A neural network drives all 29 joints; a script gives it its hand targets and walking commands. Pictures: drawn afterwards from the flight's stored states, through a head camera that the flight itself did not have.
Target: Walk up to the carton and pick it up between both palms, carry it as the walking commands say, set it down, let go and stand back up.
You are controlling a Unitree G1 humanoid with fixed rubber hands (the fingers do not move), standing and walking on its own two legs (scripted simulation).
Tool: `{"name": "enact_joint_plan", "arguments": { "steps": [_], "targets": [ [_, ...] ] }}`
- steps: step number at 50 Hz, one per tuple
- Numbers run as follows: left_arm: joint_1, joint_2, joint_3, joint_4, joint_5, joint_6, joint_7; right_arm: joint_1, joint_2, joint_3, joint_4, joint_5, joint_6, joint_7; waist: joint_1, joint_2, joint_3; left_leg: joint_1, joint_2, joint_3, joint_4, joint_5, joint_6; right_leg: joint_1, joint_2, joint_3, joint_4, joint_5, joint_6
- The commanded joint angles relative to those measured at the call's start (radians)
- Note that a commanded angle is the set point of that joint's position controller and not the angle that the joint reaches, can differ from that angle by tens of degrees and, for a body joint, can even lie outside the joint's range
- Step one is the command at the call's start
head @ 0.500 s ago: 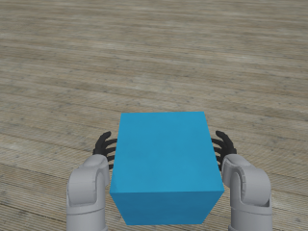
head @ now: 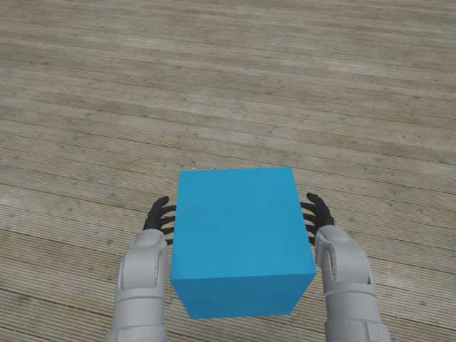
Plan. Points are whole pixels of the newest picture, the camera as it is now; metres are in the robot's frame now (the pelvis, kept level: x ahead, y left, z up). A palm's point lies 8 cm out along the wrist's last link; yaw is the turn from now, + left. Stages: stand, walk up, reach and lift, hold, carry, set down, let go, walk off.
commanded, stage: hold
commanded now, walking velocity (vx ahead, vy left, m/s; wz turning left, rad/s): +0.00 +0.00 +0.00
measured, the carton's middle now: (238, 247) +0.30 +0.00 -0.04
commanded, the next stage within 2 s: set down in 0.74 s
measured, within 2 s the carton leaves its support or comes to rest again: neither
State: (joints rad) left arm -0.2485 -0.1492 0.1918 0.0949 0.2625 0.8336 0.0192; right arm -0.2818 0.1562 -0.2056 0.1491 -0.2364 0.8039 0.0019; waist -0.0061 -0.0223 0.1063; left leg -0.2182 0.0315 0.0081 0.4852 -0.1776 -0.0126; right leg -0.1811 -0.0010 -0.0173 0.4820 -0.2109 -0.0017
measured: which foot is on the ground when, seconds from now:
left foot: down 0.00-1.00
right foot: down 0.00-1.00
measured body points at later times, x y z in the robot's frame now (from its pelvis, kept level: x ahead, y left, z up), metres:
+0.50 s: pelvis +0.01 +0.00 +0.01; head -0.03 +0.00 +0.45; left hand +0.31 +0.16 +0.05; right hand +0.32 -0.15 +0.05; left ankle +0.06 +0.13 -0.74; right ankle +0.04 -0.12 -0.74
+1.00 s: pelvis +0.01 +0.01 +0.00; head -0.01 +0.01 +0.45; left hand +0.33 +0.15 +0.03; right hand +0.33 -0.15 +0.03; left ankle +0.06 +0.13 -0.74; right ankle +0.04 -0.12 -0.74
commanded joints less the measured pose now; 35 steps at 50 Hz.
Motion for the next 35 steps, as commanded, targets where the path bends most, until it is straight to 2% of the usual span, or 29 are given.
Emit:
{"name": "enact_joint_plan", "arguments": {
  "steps": [1, 4, 8, 12, 23, 35],
  "targets": [
    [-0.551, -0.828, -0.634, -0.158, -0.284, -0.119, -0.160, -0.558, 0.851, 0.607, -0.111, 0.280, -0.126, 0.160, -0.012, 0.064, -0.500, 0.256, -0.119, -0.097, -0.039, 0.144, 0.012, 0.098, 0.106, 0.094, -0.053, 0.169, -0.014],
    [-0.492, -0.799, -0.633, -0.112, -0.271, -0.108, -0.173, -0.450, 0.829, 0.588, -0.044, 0.259, -0.113, 0.163, -0.038, 0.086, -0.415, 0.253, -0.110, -0.097, -0.058, 0.112, 0.007, 0.092, 0.096, 0.098, -0.083, 0.145, -0.021],
    [-0.465, -0.783, -0.552, 0.024, -0.233, -0.097, -0.194, -0.449, 0.815, 0.553, 0.032, 0.221, -0.089, 0.174, -0.019, 0.043, -0.258, 0.205, -0.109, -0.098, -0.091, 0.029, 0.018, 0.075, 0.086, 0.098, -0.131, 0.049, -0.021],
    [-0.491, -0.797, -0.512, 0.079, -0.226, -0.094, -0.215, -0.488, 0.847, 0.531, 0.077, 0.213, -0.080, 0.190, -0.005, 0.017, -0.218, 0.200, -0.110, -0.089, -0.108, 0.027, 0.023, 0.079, 0.084, 0.093, -0.148, 0.038, -0.017],
    [-0.544, -0.819, -0.516, 0.064, -0.245, -0.101, -0.254, -0.494, 0.895, 0.502, 0.106, 0.205, -0.084, 0.205, -0.007, 0.018, -0.252, 0.222, -0.119, -0.070, -0.129, 0.070, 0.015, 0.116, 0.084, 0.088, -0.168, 0.082, -0.015],
    [-0.551, -0.835, -0.502, 0.074, -0.237, -0.106, -0.261, -0.504, 0.884, 0.477, 0.119, 0.185, -0.097, 0.219, 0.005, 0.030, -0.269, 0.223, -0.119, -0.066, -0.146, 0.074, 0.006, 0.116, 0.089, 0.085, -0.177, 0.071, -0.020]
  ]
}}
